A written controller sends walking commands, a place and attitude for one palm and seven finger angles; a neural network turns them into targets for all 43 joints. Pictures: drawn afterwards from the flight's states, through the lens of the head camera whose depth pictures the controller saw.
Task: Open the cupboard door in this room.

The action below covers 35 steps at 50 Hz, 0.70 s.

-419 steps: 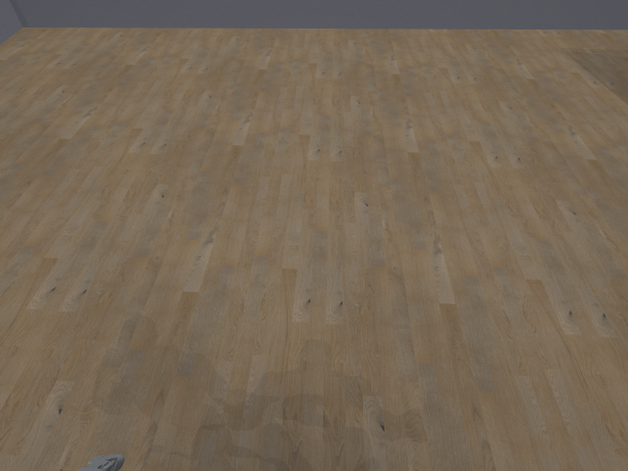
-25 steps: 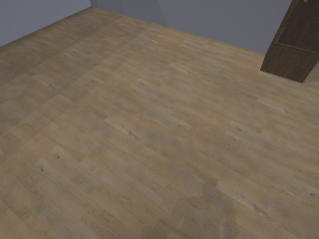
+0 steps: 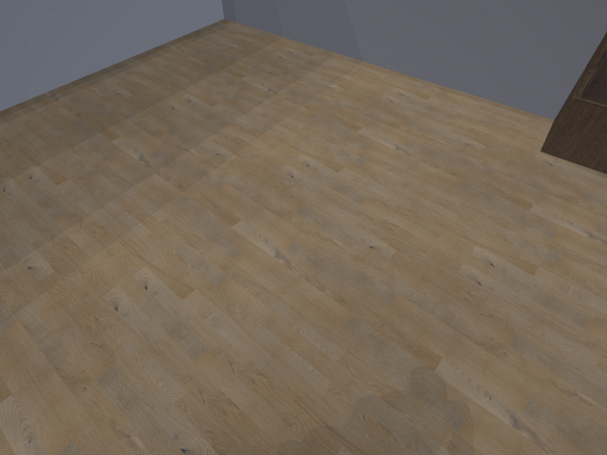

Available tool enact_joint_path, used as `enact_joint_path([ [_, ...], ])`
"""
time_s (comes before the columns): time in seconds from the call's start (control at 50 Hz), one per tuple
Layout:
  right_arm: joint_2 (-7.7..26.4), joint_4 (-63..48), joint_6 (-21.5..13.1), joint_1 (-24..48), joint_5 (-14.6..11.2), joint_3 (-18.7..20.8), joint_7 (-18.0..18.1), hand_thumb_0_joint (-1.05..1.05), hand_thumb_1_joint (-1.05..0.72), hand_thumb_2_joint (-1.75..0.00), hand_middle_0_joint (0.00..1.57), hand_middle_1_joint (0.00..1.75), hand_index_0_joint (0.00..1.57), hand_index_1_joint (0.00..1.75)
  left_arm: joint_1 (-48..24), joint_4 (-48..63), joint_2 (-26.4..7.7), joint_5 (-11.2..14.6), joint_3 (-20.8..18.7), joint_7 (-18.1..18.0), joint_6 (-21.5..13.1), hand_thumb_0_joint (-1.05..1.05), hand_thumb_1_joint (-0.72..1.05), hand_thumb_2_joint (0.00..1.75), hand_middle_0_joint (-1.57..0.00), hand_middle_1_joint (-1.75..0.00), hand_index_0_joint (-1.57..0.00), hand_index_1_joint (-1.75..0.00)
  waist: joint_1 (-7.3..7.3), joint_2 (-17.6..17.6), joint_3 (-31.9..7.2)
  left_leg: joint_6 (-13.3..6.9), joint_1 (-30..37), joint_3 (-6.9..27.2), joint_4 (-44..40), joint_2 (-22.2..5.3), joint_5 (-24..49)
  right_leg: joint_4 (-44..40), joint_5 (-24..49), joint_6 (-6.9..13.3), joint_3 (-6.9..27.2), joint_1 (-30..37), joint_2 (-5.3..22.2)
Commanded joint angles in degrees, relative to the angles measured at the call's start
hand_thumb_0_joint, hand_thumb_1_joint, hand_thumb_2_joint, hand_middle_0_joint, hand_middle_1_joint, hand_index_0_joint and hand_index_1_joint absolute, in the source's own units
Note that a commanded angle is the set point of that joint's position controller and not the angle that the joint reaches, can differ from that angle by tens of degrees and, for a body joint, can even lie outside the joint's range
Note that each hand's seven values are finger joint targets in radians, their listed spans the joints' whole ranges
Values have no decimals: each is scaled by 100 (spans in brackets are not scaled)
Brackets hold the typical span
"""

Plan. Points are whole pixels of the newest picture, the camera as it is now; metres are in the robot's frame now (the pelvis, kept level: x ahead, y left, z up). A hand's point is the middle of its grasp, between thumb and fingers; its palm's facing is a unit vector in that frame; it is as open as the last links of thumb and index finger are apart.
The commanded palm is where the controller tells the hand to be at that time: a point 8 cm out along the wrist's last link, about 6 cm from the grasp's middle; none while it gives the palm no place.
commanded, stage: stand and wait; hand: left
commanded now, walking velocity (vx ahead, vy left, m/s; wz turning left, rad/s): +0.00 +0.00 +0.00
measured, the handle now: out of the picture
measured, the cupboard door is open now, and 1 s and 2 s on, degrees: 0 0 0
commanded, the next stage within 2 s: turn or walk to find it in 0.24 s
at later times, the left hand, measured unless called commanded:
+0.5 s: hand out of the picture -0.01 +0.16 -0.17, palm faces +0.13 -0.97 -0.21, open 7.4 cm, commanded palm none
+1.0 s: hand out of the picture -0.02 +0.18 -0.14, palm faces +0.31 -0.90 -0.30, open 7.4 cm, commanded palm none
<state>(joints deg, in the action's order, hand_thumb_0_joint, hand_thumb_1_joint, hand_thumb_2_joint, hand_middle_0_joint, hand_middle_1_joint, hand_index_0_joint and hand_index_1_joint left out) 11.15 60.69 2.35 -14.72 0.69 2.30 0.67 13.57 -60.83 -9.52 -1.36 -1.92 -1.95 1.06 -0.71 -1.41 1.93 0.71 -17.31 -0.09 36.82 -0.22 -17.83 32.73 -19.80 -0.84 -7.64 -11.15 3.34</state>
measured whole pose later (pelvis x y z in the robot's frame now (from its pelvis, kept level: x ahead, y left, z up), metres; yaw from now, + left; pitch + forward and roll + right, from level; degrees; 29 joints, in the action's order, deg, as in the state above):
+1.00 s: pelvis -0.04 -0.05 +0.00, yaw +18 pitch +0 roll +1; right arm 13.4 55.4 3.6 -10.6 0.9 4.1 -0.3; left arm 10.0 -53.2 -11.3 -1.5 -2.6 -1.4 0.1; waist -0.8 -2.8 3.4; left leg 1.3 -24.3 3.5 45.8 1.6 -23.9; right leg 33.7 -18.7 0.4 -5.4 -14.9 3.0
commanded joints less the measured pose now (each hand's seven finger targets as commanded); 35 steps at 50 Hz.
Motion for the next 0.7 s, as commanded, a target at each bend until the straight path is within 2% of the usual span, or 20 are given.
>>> enact_joint_path([
  [0.0,420,-258,-185,-245,28,93,-4,0,-90,-90,20,30,20,30,31,379,-841,39,-163,-12,-42,0,90,90,-20,-30,-20,-30,-21,50,166,-135,610,481,-949,-624,1216,-378,793,305,503,-885,853],
  [0.02,651,-225,-247,-323,60,112,19,0,-90,-90,20,30,20,30,89,374,-591,74,-104,-13,-16,0,90,90,-20,-30,-20,-30,-23,-900,65,-444,600,1454,-1620,-1158,1608,318,269,-18,102,-913,299],
  [0.04,817,-169,-286,-391,59,136,70,0,-90,-90,20,30,20,30,-15,373,-528,84,-48,-35,4,0,90,90,-20,-30,-20,-30,-70,-1417,22,-737,525,2190,-2268,-1548,1704,1089,-650,-113,149,-871,7],
  [0.06,841,-131,-312,-349,43,125,124,0,-90,-90,20,30,20,30,26,322,-542,65,-33,-38,16,0,90,90,-20,-30,-20,-30,-29,-1183,-56,-939,601,2207,-2345,-1651,1817,1597,-1091,-71,493,-944,84],
  [0.1,783,-130,-340,-160,44,90,160,0,-90,-90,20,30,20,30,74,207,-480,46,7,-4,-9,0,90,90,-20,-30,-20,-30,52,-629,-181,-1116,735,1924,-2149,-1608,1890,1726,-1077,-48,695,-984,173],
  [0.14,769,-100,-342,-45,43,79,169,0,-90,-90,20,30,20,30,159,133,-361,50,51,27,-28,0,90,90,-20,-30,-20,-30,79,-532,-294,-1116,952,1576,-2074,-1434,2002,1317,-923,-82,676,-931,149],
  [0.2,753,-10,-342,-46,14,83,159,0,-90,-90,20,30,20,30,356,-9,-343,68,80,34,-68,0,90,90,-20,-30,-20,-30,98,-481,-389,-942,1004,1168,-1882,-1203,2320,212,-411,-114,548,-443,63],
  [0.24,662,11,-328,39,-38,80,138,0,-90,-90,20,30,20,30,686,-159,-385,65,85,1,-116,0,90,90,-20,-30,-20,-30,229,-292,-355,-620,650,902,-1566,-898,1889,-998,664,-141,495,209,84],
  [0.28,386,-71,-290,38,-79,45,69,0,-90,-90,20,30,20,30,530,-113,-763,47,33,-43,-156,0,90,90,-20,-30,-20,-30,97,439,-10,-181,-3,437,-1198,-389,989,-1333,1066,118,1191,316,798],
  [0.3,321,-112,-244,75,-59,44,28,0,-90,-90,20,30,20,30,400,-50,-927,49,-15,-39,-155,0,90,90,-20,-30,-20,-30,64,706,74,-54,-73,225,-1027,-171,636,-1406,931,280,1357,80,1090],
  [0.32,313,-146,-158,172,-17,62,34,0,-90,-90,20,30,20,30,340,26,-1069,49,-81,-32,-158,0,90,90,-20,-30,-20,-30,121,1404,259,19,-115,29,-608,-88,248,-1673,564,486,1609,-245,1332],
  [0.34,365,-198,-115,238,9,91,29,0,-90,-90,20,30,20,30,315,100,-1047,38,-109,-33,-146,0,90,90,-20,-30,-20,-30,170,1617,430,22,-237,3,-151,-95,-159,-1855,508,698,1732,-418,1514],
  [0.42,286,-294,-71,296,-15,154,-10,0,-90,-90,20,30,20,30,176,283,-1044,-37,-196,-46,-130,0,90,90,-20,-30,-20,-30,143,1001,461,59,-540,-159,1219,-187,-908,-1430,2209,998,1240,-331,1692],
  [0.5,239,-424,-119,336,-44,140,-35,0,-90,-90,20,30,20,30,304,308,-1134,-51,-279,-34,-118,0,90,90,-20,-30,-20,-30,190,1107,93,120,-307,-392,136,-167,-550,-726,3158,811,798,223,1572],
  [0.54,375,-379,-167,48,-11,156,-40,0,-90,-90,20,30,20,30,255,374,-1156,19,-303,-19,-73,0,90,90,-20,-30,-20,-30,37,709,-209,75,594,-410,-996,-189,619,-166,2601,423,458,-118,1368],
  [0.56,706,-443,-212,-19,22,214,-41,0,-90,-90,20,30,20,30,321,488,-1001,59,-293,8,-23,0,90,90,-20,-30,-20,-30,12,-182,-375,-202,1136,517,-1384,-831,1561,478,1537,57,94,-807,910],
  [0.58,1171,-482,-221,-203,55,318,-29,0,-90,-90,20,30,20,30,250,678,-709,76,-224,34,-6,0,90,90,-20,-30,-20,-30,-67,-1385,-425,-828,1337,1854,-1707,-1905,2700,1417,-561,-276,-168,-1522,310],
  [0.6,1264,-411,-214,-314,57,351,1,0,-90,-90,20,30,20,30,-134,788,-688,33,-173,5,40,0,90,90,-20,-30,-20,-30,-245,-1376,-403,-1229,899,2143,-2037,-2169,2221,2364,-1546,-230,222,-1488,206],
  [0.64,1125,-464,-222,-47,75,326,60,0,-90,-90,20,30,20,30,-394,812,-698,25,-219,37,64,0,90,90,-20,-30,-20,-30,-148,-963,-144,-1225,638,1951,-2009,-1870,1726,2904,-1127,-191,635,-1816,280],
  [0.68,1038,-560,-232,212,80,276,70,0,-90,-90,20,30,20,30,-272,757,-633,33,-205,77,36,0,90,90,-20,-30,-20,-30,-31,-799,-175,-1106,687,1508,-1861,-1560,2081,2657,-835,-222,626,-1715,224],
])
